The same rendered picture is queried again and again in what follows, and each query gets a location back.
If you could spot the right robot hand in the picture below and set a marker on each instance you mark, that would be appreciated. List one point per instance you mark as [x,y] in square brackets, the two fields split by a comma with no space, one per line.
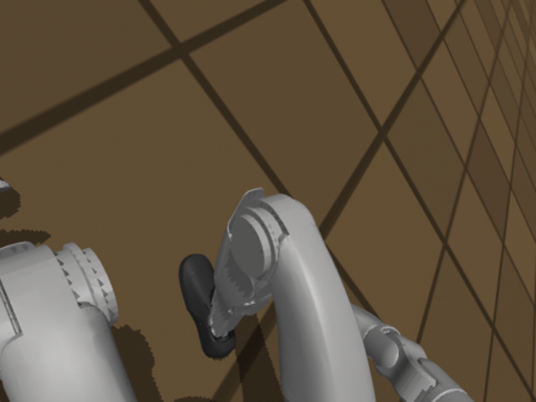
[366,320]

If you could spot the right robot foot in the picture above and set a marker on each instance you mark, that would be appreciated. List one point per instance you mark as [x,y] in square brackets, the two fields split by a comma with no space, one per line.
[196,278]

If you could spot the right robot arm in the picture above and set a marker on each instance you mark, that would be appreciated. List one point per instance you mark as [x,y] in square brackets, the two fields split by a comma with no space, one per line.
[403,362]

